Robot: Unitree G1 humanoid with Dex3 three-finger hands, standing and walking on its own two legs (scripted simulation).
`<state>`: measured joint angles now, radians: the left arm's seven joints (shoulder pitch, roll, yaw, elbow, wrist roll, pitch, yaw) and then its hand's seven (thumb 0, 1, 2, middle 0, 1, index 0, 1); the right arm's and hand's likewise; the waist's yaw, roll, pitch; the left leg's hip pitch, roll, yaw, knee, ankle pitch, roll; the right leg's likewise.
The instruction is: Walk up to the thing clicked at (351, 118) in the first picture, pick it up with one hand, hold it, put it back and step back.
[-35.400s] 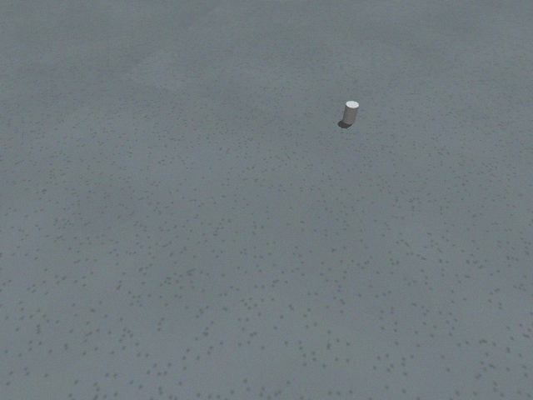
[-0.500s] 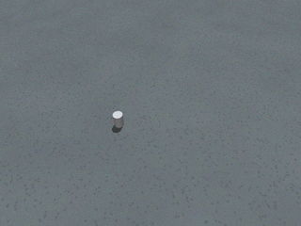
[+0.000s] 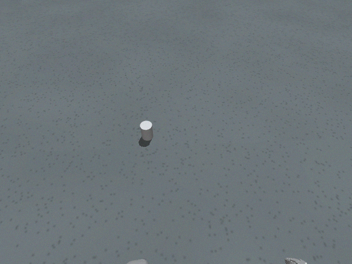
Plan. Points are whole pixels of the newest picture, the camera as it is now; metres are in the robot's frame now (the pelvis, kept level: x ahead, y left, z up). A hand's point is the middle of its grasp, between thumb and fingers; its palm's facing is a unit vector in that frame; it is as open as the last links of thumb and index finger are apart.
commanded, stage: step back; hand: left
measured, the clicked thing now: (146, 130) +1.00 +0.21 -0.70
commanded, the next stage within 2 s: stand in 0.08 s
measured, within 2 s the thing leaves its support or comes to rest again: neither
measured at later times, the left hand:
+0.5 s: hand out of the picture +0.10 +0.25 -0.13, palm faces -0.03 -0.94 -0.34, open 7.4 cm
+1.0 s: hand out of the picture +0.10 +0.25 -0.13, palm faces -0.05 -0.94 -0.34, open 7.4 cm
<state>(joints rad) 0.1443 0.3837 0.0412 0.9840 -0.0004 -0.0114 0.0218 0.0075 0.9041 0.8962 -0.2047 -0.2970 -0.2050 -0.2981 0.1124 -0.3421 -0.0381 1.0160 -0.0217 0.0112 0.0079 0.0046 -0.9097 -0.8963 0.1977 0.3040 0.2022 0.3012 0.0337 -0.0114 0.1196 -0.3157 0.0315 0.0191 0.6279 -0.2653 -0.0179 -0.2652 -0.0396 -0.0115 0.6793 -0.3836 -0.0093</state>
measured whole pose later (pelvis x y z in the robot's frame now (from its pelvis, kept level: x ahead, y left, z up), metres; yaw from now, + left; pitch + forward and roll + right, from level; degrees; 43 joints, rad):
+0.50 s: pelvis +0.01 +0.00 +0.02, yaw -1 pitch -3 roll +0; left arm 0.10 0.35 0.00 1.13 0.01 -0.03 -0.01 0.01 0.91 0.90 -0.20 -0.30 -0.20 -0.30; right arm 0.07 -0.35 -0.02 1.14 -0.01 -0.01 0.02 0.00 -0.91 -0.90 0.20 0.30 0.20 0.30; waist 0.00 0.00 0.05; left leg -0.16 0.04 0.03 0.35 -0.15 -0.03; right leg -0.10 -0.02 -0.01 0.36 -0.22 0.02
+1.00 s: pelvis +0.02 +0.00 +0.03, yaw -1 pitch -2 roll +0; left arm 0.11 0.35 0.00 1.14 0.01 -0.02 0.00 0.01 0.91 0.90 -0.20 -0.30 -0.20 -0.30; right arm 0.09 -0.34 0.00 1.15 -0.01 -0.01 0.02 0.01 -0.91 -0.90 0.20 0.30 0.20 0.30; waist -0.01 0.00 0.05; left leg -0.15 0.05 0.04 0.33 -0.14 -0.03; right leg -0.08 -0.02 0.00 0.32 -0.20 0.02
